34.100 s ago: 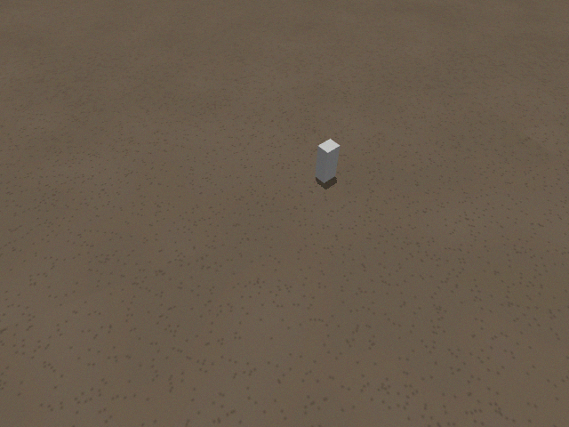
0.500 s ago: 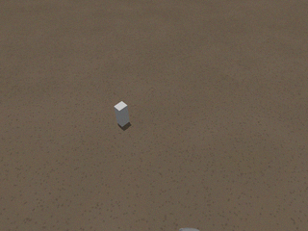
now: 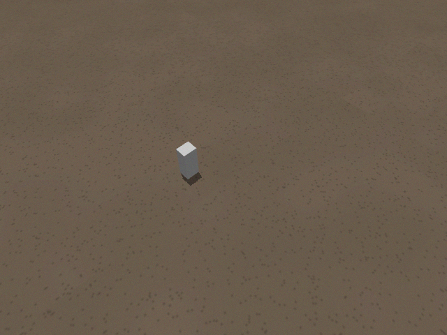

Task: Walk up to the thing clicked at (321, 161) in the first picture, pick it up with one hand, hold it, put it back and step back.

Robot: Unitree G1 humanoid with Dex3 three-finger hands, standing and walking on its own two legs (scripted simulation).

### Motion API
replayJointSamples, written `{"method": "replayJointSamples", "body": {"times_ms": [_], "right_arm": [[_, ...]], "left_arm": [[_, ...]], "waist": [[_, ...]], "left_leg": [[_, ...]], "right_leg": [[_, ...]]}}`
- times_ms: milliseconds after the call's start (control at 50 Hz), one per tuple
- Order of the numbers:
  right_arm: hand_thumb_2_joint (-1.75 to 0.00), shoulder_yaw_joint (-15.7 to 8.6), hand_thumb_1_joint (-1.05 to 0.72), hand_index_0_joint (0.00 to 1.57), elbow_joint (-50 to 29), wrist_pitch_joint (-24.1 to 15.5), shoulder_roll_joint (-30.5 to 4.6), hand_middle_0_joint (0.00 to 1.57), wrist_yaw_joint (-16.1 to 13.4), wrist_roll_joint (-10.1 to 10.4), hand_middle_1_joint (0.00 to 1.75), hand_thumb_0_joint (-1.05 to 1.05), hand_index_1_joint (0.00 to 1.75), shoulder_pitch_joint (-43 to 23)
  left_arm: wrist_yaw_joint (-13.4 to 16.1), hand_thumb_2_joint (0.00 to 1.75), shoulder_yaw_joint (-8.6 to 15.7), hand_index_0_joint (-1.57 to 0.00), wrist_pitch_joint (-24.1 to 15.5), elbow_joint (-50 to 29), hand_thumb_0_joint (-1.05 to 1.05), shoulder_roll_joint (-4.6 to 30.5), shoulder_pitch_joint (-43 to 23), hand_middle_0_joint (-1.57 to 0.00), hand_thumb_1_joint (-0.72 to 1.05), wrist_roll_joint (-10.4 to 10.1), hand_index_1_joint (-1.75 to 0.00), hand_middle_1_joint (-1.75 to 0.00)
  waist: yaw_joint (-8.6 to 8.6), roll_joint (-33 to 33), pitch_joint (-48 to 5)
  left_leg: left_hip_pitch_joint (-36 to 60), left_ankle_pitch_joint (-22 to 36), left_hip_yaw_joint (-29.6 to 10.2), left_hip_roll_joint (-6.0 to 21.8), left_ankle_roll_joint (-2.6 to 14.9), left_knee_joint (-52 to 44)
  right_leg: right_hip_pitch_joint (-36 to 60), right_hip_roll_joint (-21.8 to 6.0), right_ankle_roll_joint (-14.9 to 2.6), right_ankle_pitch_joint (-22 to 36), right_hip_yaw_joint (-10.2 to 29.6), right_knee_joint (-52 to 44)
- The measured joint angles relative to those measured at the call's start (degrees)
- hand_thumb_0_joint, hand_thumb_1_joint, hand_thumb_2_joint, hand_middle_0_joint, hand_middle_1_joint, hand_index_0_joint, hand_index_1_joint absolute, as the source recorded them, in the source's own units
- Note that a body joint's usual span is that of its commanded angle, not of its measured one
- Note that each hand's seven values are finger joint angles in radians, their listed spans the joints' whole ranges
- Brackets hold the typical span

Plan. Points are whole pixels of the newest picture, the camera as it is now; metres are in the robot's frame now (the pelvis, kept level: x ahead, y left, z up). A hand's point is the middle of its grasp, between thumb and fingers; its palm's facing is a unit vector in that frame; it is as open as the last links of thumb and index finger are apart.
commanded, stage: step back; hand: left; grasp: from the side
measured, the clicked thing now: (188, 161) +1.01 +0.19 -0.66
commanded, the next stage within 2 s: stand in 0.12 s
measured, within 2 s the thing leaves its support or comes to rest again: neither
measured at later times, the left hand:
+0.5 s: hand out of the picture +0.08 +0.26 -0.14, palm faces -0.02 -0.94 -0.34, open 7.4 cm
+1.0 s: hand out of the picture +0.06 +0.25 -0.14, palm faces -0.04 -0.94 -0.35, open 7.4 cm
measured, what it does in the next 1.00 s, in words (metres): stands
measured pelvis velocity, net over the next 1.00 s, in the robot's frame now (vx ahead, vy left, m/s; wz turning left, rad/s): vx -0.01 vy -0.01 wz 0.00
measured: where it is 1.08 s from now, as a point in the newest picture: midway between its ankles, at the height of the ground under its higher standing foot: outside the picture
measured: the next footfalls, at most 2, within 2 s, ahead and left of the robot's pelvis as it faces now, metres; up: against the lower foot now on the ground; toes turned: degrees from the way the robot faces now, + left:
none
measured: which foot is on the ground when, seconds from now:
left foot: down 0.00-1.00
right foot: down 0.00-1.00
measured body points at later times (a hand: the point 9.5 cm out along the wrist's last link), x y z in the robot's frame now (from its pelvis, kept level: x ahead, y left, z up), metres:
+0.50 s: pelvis +0.00 +0.00 +0.02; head +0.00 +0.01 +0.47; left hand +0.09 +0.31 -0.11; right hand +0.10 -0.29 -0.11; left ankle +0.02 +0.14 -0.73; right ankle +0.00 -0.12 -0.73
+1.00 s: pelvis -0.01 -0.01 +0.02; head +0.00 -0.01 +0.47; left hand +0.06 +0.30 -0.11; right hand +0.05 -0.30 -0.12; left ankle +0.02 +0.14 -0.73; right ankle +0.00 -0.12 -0.73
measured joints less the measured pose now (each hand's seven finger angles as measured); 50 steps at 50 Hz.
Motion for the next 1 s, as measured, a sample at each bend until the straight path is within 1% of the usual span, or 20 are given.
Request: {"method": "replayJointSamples", "body": {"times_ms": [40, 100, 260, 380, 520, 660, 1000], "right_arm": [[-0.90, 0.4, -0.91, 0.20, 0.4, 0.1, 0.6, 0.20, 0.0, 0.2, 0.30, 0.01, 0.30, -1.0], [-0.90, 0.8, -0.91, 0.20, 0.9, -0.1, 1.1, 0.20, -0.1, 0.4, 0.30, 0.01, 0.30, -2.5], [-0.90, 1.6, -0.91, 0.20, 2.2, -1.4, 0.8, 0.20, 0.2, 1.2, 0.30, 0.00, 0.30, -5.2], [-0.90, 1.7, -0.91, 0.20, 3.2, -1.2, 0.5, 0.20, 0.3, 1.2, 0.30, 0.00, 0.30, -6.0], [-0.90, 1.6, -0.91, 0.20, 4.7, -0.9, 0.3, 0.20, 0.6, 1.2, 0.30, 0.00, 0.30, -5.4], [-0.90, 1.6, -0.91, 0.20, 6.1, -0.7, 0.1, 0.20, 0.8, 1.0, 0.30, 0.01, 0.30, -3.8], [-0.90, 1.8, -0.91, 0.20, 6.6, -0.4, 0.0, 0.20, 1.0, 0.9, 0.30, 0.01, 0.30, -1.7]], "left_arm": [[-0.1, 0.90, -0.1, -0.20, -0.2, 0.6, 0.01, 0.2, -0.6, -0.20, 0.90, 0.0, -0.30, -0.30], [-0.1, 0.90, -0.3, -0.20, -0.3, 1.3, 0.01, 0.4, -1.6, -0.20, 0.90, -0.2, -0.30, -0.30], [-0.3, 0.90, -1.8, -0.20, -0.5, 4.2, 0.01, -0.7, -3.5, -0.20, 0.90, -0.2, -0.30, -0.30], [-0.6, 0.90, -2.3, -0.20, -0.4, 6.0, 0.01, -1.3, -3.9, -0.20, 0.90, 0.1, -0.30, -0.30], [-0.9, 0.90, -2.3, -0.20, -0.6, 7.6, 0.01, -1.2, -3.3, -0.20, 0.90, 0.3, -0.30, -0.30], [-1.0, 0.90, -2.3, -0.20, -0.5, 8.6, 0.01, -1.1, -2.1, -0.20, 0.90, 0.5, -0.30, -0.30], [-0.9, 0.90, -2.4, -0.20, -0.4, 8.0, 0.01, -1.0, -1.3, -0.20, 0.90, 0.4, -0.30, -0.30]], "waist": [[-0.25, -0.1, -0.2], [-0.51, -0.6, -0.5], [-0.89, -0.2, -1.0], [-1.01, 0.1, -1.3], [-1.12, 0.3, -1.2], [-1.35, 0.7, -1.3], [-1.84, 0.9, -2.3]], "left_leg": [[0.3, -0.2, 0.0, 0.4, -0.03, -0.2], [1.1, 0.0, 0.2, 0.3, 0.09, -1.3], [5.2, 2.7, 0.6, -0.1, 0.36, -7.1], [7.3, 5.0, 0.7, -0.2, 0.26, -11.1], [8.1, 7.3, 0.5, 0.0, -0.04, -14.2], [7.8, 8.4, 0.3, 0.3, -0.35, -15.3], [6.7, 8.4, -0.1, 0.9, -0.84, -14.9]], "right_leg": [[0.8, 0.4, -0.01, 0.5, -0.1, -1.3], [1.6, 0.3, 0.12, 0.9, 0.1, -2.6], [5.8, 0.0, 0.71, 3.7, 0.3, -8.7], [7.8, 0.0, 0.73, 6.0, 0.3, -12.5], [8.4, 0.3, 0.45, 8.0, 0.1, -15.1], [8.0, 0.6, 0.15, 8.9, -0.1, -16.0], [7.0, 1.2, -0.40, 8.9, -0.5, -15.7]]}}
